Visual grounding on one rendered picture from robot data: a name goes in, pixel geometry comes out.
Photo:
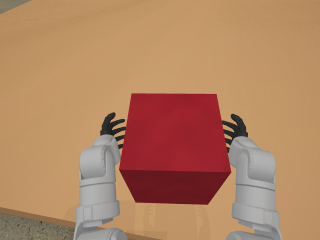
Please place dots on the right robot hand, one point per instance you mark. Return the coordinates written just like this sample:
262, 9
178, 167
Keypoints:
239, 129

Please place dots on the left robot hand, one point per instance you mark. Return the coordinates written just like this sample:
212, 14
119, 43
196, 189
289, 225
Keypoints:
108, 125

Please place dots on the robot right forearm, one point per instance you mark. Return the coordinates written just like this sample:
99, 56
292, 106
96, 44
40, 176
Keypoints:
255, 197

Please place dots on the robot left upper arm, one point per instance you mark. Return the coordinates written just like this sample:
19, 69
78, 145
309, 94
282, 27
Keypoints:
103, 234

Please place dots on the carton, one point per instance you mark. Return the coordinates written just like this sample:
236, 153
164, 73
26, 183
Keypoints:
174, 149

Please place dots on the robot left forearm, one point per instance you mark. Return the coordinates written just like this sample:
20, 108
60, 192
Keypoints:
98, 203

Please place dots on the robot right upper arm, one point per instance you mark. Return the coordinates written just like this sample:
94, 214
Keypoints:
242, 235

